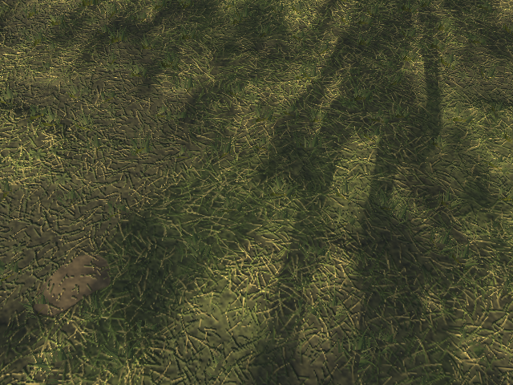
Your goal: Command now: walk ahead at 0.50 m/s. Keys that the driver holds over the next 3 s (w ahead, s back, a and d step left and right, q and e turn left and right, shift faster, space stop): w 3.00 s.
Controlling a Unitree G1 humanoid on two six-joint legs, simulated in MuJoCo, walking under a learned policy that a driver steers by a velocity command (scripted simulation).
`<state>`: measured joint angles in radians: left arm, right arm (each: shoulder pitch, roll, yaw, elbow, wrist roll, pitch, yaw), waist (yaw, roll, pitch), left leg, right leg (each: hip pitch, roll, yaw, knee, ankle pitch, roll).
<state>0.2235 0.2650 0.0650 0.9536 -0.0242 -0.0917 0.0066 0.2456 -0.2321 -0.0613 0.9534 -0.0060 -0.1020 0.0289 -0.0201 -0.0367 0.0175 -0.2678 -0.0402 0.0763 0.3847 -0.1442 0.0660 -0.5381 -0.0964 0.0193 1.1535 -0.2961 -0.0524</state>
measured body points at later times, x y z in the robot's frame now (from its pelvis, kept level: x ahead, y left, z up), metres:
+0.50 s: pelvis +0.29 -0.07 -0.01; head +0.32 -0.08 +0.44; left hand +0.41 +0.20 -0.13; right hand +0.32 -0.34 -0.15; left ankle +0.17 +0.08 -0.64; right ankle +0.35 -0.15 -0.74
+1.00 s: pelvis +0.57 -0.01 -0.02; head +0.60 +0.00 +0.43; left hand +0.56 +0.26 -0.16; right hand +0.74 -0.26 -0.12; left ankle +0.66 +0.08 -0.74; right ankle +0.40 -0.15 -0.67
